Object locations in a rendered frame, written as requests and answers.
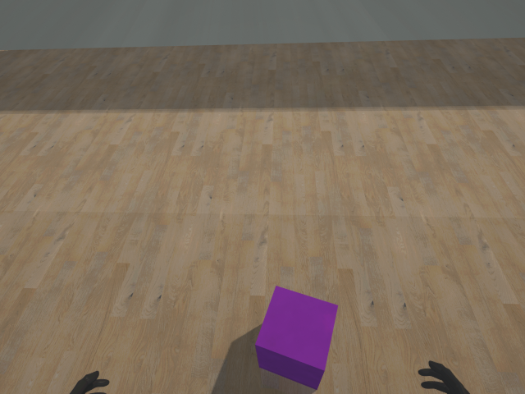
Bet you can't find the robot right hand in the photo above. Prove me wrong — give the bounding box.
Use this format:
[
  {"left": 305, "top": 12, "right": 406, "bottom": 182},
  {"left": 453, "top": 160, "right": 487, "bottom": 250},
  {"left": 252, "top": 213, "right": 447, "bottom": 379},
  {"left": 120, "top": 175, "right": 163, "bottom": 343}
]
[{"left": 418, "top": 361, "right": 470, "bottom": 394}]

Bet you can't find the robot left hand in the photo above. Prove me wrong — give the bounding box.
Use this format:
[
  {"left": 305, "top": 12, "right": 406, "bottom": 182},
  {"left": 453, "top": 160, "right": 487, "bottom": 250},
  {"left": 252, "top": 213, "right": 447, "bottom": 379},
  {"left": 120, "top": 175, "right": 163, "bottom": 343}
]
[{"left": 70, "top": 371, "right": 109, "bottom": 394}]

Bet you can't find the carton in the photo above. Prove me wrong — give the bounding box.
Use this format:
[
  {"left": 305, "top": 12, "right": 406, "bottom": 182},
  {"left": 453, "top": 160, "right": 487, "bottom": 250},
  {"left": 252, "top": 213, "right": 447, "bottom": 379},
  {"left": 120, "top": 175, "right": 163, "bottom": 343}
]
[{"left": 255, "top": 286, "right": 338, "bottom": 390}]

